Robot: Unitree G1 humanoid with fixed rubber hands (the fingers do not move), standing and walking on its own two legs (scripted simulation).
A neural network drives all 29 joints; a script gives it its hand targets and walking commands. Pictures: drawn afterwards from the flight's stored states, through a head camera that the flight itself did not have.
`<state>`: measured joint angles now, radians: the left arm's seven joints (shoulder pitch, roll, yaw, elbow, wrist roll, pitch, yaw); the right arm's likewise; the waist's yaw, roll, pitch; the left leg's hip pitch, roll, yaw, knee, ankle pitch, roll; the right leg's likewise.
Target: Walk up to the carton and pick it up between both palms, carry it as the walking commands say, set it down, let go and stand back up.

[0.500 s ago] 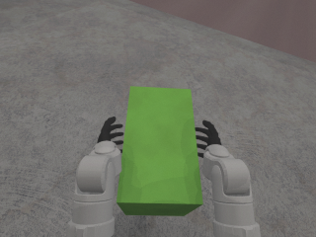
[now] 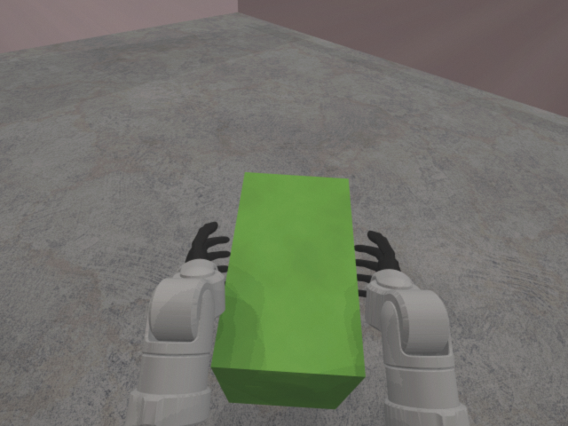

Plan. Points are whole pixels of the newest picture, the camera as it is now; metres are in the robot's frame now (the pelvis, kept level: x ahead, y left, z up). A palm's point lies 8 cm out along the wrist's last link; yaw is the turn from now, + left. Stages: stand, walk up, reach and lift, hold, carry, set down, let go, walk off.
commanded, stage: carry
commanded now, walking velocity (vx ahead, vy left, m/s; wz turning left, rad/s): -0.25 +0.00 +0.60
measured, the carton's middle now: (289, 289) +0.34 +0.00 +0.02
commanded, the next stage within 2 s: none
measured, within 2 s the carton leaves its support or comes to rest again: neither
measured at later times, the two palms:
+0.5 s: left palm out of the picture +0.08 +0.19 +0.12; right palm (355, 421) +0.13 -0.05 +0.12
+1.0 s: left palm out of the picture -0.15 +0.30 +0.11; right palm out of the picture -0.03 +0.08 +0.13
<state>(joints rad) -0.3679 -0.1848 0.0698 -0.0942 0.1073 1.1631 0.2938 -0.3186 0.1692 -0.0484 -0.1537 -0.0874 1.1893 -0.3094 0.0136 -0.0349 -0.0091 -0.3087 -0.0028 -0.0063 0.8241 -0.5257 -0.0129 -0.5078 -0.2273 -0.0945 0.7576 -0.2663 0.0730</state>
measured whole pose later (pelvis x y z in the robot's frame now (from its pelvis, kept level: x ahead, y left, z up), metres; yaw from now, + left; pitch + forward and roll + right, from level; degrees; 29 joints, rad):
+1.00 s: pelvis -0.36 +0.02 +0.03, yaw +29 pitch +4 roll -6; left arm -0.40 -0.20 0.08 -0.21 0.11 1.15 0.32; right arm -0.37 0.18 -0.07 -0.18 -0.08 1.13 -0.30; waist 0.01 0.00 0.02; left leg -0.51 -0.04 -0.19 0.64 -0.18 0.02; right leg -0.53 -0.03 -0.12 1.04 -0.45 0.08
